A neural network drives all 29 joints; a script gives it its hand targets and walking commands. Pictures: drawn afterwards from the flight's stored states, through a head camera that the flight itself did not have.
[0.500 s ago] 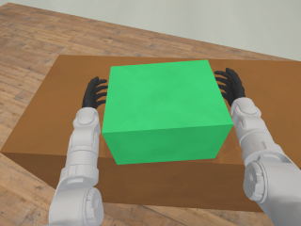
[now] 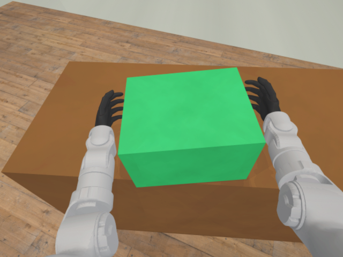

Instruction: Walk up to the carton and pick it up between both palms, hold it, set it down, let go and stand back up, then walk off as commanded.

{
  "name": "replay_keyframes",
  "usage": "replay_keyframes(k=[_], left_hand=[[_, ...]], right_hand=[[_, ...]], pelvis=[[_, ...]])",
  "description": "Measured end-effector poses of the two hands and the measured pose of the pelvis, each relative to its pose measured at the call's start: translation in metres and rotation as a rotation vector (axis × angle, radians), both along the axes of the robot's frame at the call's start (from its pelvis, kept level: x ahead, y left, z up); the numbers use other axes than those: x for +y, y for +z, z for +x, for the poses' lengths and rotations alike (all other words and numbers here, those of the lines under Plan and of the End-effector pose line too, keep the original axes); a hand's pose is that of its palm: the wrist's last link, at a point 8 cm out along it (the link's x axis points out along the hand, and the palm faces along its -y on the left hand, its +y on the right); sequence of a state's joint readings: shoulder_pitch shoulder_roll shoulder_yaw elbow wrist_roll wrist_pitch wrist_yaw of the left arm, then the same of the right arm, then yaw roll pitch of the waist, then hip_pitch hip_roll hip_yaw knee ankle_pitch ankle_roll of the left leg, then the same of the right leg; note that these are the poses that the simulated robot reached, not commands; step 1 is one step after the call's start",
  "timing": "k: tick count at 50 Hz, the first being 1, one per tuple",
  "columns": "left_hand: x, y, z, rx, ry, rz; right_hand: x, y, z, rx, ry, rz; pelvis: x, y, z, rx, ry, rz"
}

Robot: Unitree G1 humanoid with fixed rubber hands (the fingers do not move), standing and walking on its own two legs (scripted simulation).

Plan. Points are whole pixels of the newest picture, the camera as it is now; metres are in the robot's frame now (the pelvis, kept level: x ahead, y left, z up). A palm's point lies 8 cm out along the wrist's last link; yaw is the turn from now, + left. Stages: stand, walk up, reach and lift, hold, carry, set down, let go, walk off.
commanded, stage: set down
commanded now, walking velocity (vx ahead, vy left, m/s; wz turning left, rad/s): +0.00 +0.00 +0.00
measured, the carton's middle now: (186, 127) +0.43 +0.03 +0.02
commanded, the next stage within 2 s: none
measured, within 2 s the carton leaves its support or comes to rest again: rests again in 1.30 s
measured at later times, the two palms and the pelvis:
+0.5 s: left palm (105, 123) +0.37 +0.23 +0.08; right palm (268, 111) +0.44 -0.16 +0.10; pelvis +0.00 +0.00 +0.00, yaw +0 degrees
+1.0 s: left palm (107, 123) +0.38 +0.22 +0.08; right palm (268, 112) +0.44 -0.17 +0.09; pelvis +0.00 +0.00 +0.00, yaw +0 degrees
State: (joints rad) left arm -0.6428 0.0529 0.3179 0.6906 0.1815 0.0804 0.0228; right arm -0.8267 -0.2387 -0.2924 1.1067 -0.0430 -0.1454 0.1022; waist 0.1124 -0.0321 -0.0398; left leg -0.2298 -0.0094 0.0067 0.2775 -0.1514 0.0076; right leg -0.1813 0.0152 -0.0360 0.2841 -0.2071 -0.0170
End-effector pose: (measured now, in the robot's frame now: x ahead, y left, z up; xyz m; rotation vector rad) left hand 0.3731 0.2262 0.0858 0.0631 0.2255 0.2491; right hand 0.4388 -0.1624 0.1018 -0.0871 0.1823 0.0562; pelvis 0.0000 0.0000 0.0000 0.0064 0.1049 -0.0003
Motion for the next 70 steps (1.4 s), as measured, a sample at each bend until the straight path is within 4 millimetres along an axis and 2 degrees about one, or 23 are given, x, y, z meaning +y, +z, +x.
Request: replay_keyframes(k=[33,62,70], left_hand=[[-0.001,-0.003,0.002,-0.006,-0.004,-0.017],[-0.002,-0.008,0.012,-0.047,-0.006,-0.024],[0.005,-0.032,0.017,0.014,0.041,-0.076]], right_hand=[[-0.002,-0.004,0.0,0.008,-0.001,-0.013],[-0.005,-0.017,0.004,0.017,-0.002,-0.019],[-0.001,-0.024,0.006,0.042,-0.005,-0.011]], pelvis=[[0.0,0.0,-0.001,-0.001,-0.001,0.0],[0.001,0.0,0.001,0.026,-0.002,-0.001],[0.002,-0.002,-0.001,0.072,-0.005,-0.01]])
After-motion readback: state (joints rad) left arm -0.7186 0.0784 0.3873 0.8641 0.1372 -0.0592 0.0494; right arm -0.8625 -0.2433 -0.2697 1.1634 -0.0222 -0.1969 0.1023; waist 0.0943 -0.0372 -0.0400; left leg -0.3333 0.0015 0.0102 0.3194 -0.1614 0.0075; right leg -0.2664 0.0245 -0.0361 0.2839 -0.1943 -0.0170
